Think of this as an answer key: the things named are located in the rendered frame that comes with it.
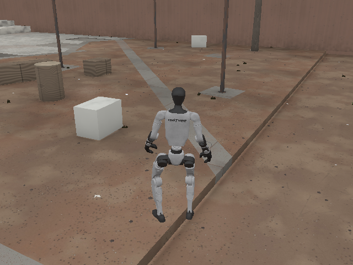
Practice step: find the left robot hand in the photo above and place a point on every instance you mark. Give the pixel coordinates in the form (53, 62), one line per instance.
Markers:
(147, 148)

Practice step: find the right robot hand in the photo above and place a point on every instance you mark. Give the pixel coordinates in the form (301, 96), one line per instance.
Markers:
(209, 156)

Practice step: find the left robot foot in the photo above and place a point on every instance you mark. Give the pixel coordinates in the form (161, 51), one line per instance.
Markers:
(160, 218)

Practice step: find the robot right forearm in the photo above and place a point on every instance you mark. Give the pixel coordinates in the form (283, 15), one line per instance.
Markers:
(204, 146)

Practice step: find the right robot thigh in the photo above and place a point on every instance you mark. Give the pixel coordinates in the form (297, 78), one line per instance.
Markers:
(189, 163)

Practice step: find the right robot upper arm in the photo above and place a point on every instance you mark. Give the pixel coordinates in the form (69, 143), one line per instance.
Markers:
(197, 126)

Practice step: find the robot left forearm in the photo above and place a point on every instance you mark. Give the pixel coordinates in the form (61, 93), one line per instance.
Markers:
(149, 140)

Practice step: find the left robot upper arm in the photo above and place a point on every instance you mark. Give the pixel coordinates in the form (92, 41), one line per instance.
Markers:
(157, 123)

